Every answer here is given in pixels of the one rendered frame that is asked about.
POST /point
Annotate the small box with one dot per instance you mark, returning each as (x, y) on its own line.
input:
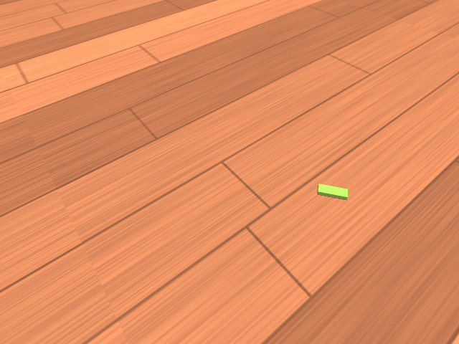
(332, 191)

